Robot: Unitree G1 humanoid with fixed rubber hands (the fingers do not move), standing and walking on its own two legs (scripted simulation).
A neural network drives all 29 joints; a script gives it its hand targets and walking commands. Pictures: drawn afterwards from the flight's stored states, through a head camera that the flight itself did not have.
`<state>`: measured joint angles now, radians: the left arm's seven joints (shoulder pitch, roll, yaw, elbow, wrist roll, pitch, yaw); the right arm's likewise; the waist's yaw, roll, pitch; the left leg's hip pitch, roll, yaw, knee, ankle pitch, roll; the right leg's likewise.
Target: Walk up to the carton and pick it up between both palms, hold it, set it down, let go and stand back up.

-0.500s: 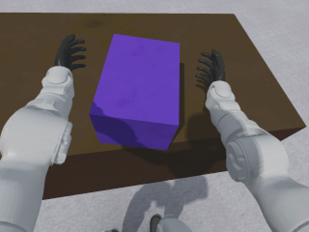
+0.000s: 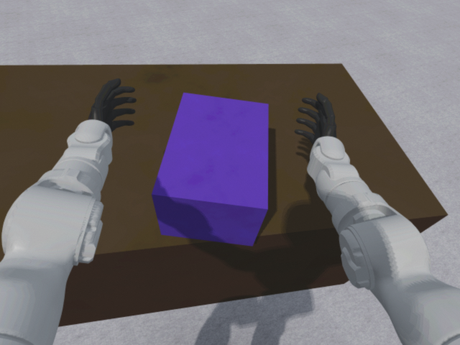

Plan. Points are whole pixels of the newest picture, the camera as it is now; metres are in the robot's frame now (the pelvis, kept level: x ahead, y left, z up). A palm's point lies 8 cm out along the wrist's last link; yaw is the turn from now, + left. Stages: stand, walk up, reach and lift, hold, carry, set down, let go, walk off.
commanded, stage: set down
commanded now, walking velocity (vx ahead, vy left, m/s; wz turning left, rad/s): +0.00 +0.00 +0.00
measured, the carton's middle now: (216, 166) +0.49 -0.05 -0.04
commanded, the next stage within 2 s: none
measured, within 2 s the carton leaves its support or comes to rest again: neither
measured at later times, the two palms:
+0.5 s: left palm (101, 173) +0.42 +0.17 +0.07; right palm (314, 187) +0.35 -0.21 +0.05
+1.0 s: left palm (86, 219) +0.35 +0.20 +0.02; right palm (305, 225) +0.30 -0.19 +0.01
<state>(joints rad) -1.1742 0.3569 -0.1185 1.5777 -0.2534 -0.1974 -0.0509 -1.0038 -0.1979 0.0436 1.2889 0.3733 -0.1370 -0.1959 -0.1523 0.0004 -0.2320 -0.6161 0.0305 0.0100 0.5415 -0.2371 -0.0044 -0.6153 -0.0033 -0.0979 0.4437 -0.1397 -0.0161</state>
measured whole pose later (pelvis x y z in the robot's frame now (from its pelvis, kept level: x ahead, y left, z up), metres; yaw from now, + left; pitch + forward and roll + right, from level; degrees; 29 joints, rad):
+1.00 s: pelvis +0.00 +0.00 +0.00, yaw +0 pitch +5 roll -2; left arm -0.48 0.27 0.01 1.06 -0.14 -0.32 -0.08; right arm -0.38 -0.04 -0.01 1.01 0.22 -0.41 -0.24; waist -0.07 0.00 -0.08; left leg -0.38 0.04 0.00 0.57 -0.29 0.00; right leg -0.37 0.00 -0.10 0.46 -0.18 -0.01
